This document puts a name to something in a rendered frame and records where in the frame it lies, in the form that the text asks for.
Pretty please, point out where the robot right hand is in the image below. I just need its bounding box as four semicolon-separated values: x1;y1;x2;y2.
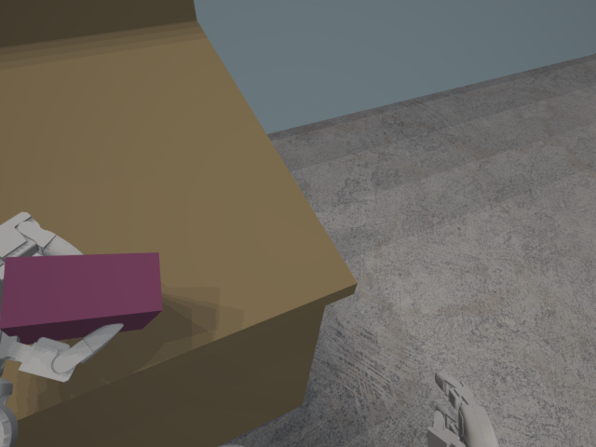
427;372;500;447

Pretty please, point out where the table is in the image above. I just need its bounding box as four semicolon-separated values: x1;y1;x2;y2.
0;0;358;447

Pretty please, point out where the sponge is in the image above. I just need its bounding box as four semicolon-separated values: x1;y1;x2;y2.
0;252;162;345

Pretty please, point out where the robot left hand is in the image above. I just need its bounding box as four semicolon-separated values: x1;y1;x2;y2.
0;212;124;383

